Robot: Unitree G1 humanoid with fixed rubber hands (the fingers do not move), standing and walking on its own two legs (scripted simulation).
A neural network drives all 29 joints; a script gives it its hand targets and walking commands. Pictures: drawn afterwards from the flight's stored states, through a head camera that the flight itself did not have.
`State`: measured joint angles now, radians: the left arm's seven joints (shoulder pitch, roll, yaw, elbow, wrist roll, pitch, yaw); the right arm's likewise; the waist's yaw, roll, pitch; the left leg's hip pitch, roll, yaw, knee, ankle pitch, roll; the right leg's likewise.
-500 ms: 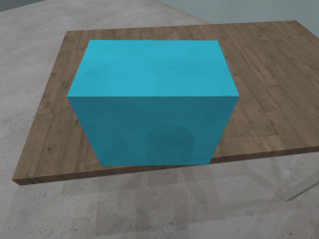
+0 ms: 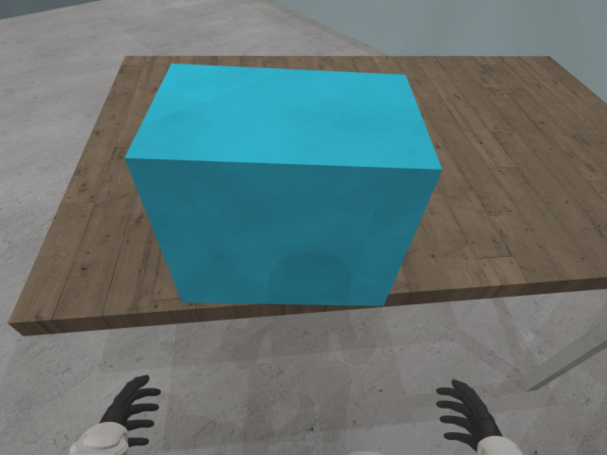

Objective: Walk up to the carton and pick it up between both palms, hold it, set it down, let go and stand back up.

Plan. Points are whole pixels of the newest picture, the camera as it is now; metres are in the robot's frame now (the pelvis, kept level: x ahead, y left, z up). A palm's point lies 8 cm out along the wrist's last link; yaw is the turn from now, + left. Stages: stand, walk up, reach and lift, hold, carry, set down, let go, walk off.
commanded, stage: reach and lift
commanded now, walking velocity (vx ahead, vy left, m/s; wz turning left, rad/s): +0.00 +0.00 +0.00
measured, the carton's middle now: (286, 195) +0.40 +0.03 +0.13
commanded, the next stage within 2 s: none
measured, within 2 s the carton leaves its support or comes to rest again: neither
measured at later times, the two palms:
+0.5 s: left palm (81, 427) +0.16 +0.26 -0.01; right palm (480, 428) +0.16 -0.22 -0.03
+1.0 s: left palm (51, 389) +0.18 +0.28 +0.05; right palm (483, 380) +0.19 -0.21 +0.04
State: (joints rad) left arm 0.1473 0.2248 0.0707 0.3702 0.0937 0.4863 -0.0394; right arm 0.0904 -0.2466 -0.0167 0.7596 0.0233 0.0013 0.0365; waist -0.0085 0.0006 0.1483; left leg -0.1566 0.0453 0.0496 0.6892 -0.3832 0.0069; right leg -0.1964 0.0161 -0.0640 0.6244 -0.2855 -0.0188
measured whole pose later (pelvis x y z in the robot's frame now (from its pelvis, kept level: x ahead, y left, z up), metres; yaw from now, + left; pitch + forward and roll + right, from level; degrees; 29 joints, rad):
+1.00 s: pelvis +0.02 +0.01 +0.03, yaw +0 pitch -5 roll -1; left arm 0.38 0.37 0.10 -0.06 -0.21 0.26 -0.05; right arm 0.44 -0.17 -0.04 -0.11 0.16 0.21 -0.07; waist 0.04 0.01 0.07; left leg -0.04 0.02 0.07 0.35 -0.23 0.02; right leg -0.07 0.01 -0.04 0.29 -0.14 0.00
